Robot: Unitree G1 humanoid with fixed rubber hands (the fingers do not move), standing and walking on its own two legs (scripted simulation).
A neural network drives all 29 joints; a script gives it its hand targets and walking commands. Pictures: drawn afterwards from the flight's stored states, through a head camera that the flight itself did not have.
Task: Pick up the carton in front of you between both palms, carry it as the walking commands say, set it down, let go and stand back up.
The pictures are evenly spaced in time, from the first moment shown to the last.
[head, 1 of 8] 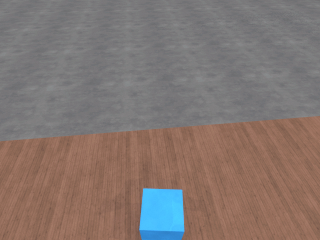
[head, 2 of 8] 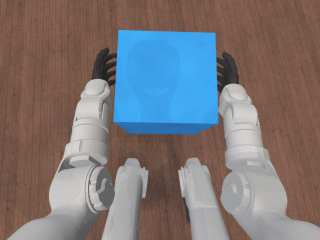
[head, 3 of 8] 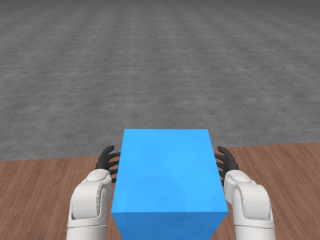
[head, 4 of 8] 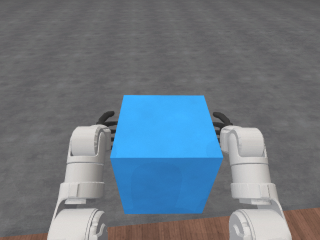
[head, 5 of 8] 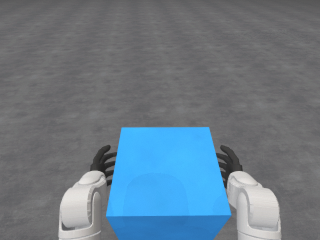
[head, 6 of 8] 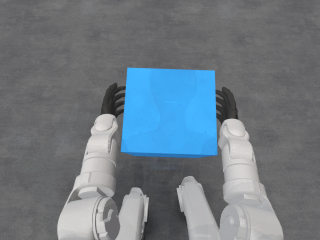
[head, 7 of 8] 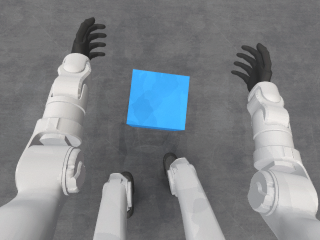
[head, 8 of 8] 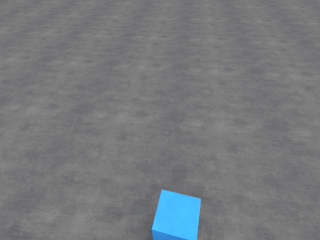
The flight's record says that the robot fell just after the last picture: no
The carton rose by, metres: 0.70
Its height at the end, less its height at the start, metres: -0.14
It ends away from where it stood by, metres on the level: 2.59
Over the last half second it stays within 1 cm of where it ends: yes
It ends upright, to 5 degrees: yes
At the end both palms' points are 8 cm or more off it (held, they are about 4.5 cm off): yes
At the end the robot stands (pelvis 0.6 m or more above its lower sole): yes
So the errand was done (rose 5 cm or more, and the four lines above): yes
